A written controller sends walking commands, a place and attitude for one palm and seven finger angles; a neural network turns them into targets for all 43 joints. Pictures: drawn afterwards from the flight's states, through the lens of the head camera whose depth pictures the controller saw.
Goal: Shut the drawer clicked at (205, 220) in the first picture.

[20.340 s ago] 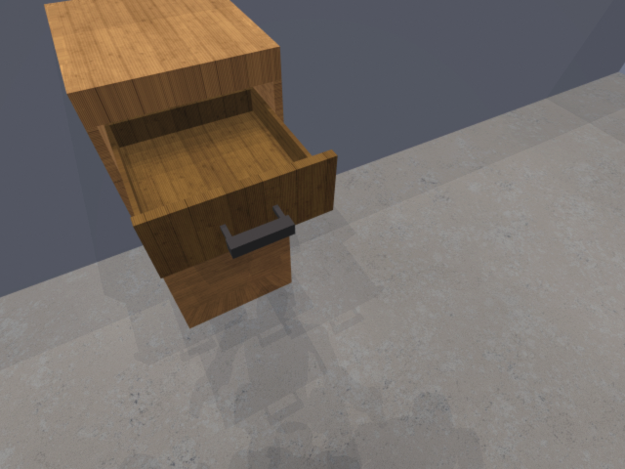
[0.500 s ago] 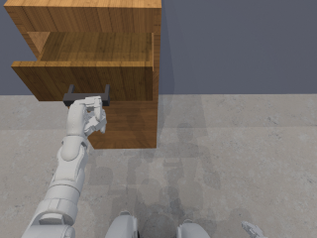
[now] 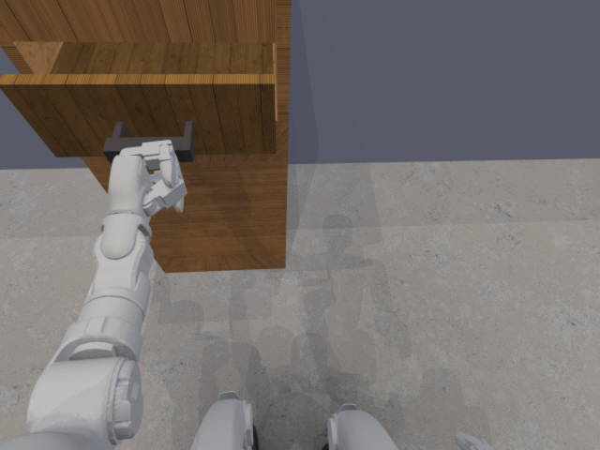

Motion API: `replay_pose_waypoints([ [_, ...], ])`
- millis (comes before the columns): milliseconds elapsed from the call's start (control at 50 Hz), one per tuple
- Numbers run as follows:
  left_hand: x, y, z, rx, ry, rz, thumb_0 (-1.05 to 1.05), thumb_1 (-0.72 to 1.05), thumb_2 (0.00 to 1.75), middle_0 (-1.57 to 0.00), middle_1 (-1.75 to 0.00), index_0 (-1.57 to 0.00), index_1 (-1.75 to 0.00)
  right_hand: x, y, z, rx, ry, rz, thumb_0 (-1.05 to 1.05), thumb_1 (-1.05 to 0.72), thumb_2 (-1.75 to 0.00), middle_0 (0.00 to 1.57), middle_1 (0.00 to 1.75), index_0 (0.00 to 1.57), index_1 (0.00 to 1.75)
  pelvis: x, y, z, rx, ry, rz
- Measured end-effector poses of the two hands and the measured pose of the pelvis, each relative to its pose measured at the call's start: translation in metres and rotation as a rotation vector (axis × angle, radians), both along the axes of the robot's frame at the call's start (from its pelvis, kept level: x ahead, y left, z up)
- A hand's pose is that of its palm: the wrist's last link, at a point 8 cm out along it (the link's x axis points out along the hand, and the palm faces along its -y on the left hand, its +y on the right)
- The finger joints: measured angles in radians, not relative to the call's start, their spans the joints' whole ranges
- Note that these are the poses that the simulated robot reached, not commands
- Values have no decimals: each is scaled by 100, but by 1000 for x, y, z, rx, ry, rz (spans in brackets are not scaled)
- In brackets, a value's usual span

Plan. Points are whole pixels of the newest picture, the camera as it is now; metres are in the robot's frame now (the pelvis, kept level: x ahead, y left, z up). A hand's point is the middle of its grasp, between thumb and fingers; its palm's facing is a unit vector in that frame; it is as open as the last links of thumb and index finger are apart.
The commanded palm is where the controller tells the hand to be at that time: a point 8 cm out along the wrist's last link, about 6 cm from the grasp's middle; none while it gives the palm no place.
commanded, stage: push the drawer shut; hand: left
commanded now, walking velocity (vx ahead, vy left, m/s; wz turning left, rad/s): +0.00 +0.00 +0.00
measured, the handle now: (152, 138) +0.53 +0.20 +0.06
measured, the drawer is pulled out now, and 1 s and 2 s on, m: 0.08 0.00 0.00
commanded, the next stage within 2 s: pull the fist back off the drawer in 0.96 s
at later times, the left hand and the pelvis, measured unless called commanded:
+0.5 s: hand (184, 147) +0.51 +0.15 +0.06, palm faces +0.03 -1.00 -0.03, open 3.3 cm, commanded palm +0.50 +0.20 +0.06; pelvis +0.00 +0.01 -0.01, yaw -1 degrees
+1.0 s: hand (178, 135) +0.54 +0.16 +0.05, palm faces +0.04 -1.00 -0.04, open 3.0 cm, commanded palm +0.56 +0.19 +0.06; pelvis -0.02 +0.01 -0.02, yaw -1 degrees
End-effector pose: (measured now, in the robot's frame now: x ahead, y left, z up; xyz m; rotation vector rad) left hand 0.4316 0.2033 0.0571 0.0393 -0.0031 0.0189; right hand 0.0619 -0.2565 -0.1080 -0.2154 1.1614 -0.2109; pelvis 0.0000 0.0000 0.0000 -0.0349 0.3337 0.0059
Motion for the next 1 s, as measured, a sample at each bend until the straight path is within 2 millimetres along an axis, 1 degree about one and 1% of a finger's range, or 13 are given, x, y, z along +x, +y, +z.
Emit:
replay_pose_waypoints([
  [240,35,-1,1,-7,9,9,3,82,91,-140,-160,-140,-159,-35,-2,-5,-12,97,-45,1,-90,-89,20,30,21,30,-2,1,-6,-7,39,-8],
  [400,51,-1,3,-9,9,8,5,83,90,-140,-160,-140,-159,-58,2,-4,-6,161,-80,1,-90,-89,20,30,21,30,0,3,-7,-12,56,-18],
  [520,62,0,3,-10,14,7,4,82,90,-140,-160,-140,-159,-70,6,-3,-6,198,-92,1,-90,-89,21,30,21,30,0,6,-9,-18,68,-19],
  [720,82,2,4,-11,14,12,5,80,90,-140,-160,-140,-159,-81,10,-3,-20,239,-100,1,-90,-89,21,30,21,30,-1,10,-13,-29,95,-18],
  [840,84,6,1,-7,14,13,2,73,92,-140,-160,-139,-159,-88,12,-5,-26,264,-85,1,-90,-89,21,30,21,30,-4,12,-16,-37,107,-10],
  [1000,87,12,0,1,12,19,-1,65,94,-140,-160,-140,-159,-97,12,-6,-58,261,-72,1,-90,-89,21,30,21,30,-16,13,-25,-53,121,4],
])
